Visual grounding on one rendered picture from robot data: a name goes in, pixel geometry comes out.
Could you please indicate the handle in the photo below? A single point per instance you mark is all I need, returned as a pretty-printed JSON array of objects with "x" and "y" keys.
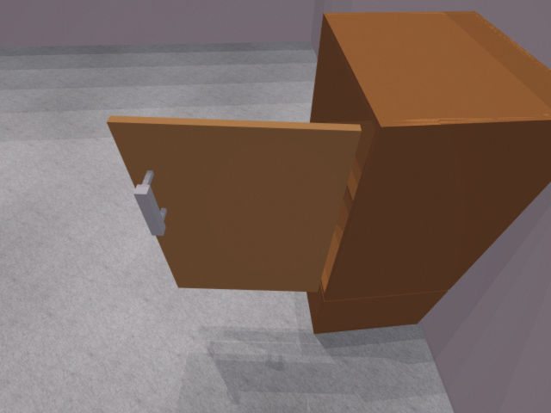
[{"x": 149, "y": 207}]

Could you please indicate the cupboard door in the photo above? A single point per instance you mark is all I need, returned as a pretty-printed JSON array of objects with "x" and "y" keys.
[{"x": 251, "y": 205}]

